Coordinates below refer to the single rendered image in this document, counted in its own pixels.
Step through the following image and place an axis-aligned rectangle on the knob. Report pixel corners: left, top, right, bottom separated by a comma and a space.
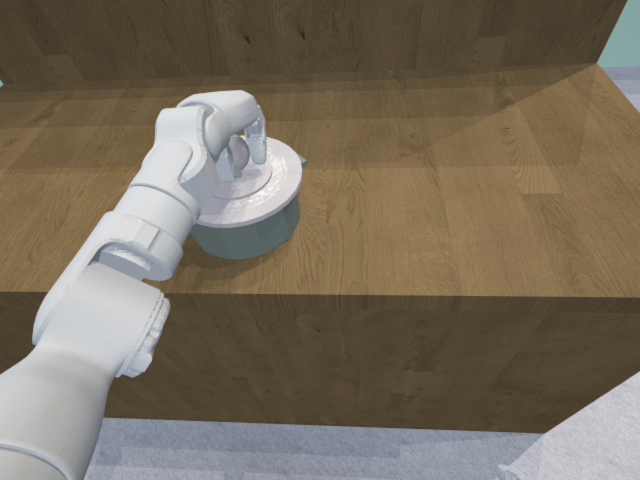
229, 134, 250, 170

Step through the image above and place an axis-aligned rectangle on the left robot hand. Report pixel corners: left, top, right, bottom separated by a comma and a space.
176, 90, 267, 182

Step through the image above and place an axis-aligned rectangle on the pot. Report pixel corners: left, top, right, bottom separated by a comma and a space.
190, 153, 307, 260

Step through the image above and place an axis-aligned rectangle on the lid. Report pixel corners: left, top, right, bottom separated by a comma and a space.
196, 135, 303, 228

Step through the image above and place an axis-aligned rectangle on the left robot upper arm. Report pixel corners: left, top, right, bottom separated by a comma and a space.
0, 260, 170, 480

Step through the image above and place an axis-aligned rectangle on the left robot forearm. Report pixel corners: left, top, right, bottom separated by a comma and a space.
32, 98, 231, 345

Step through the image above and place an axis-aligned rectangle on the table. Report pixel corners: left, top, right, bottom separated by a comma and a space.
0, 0, 640, 434

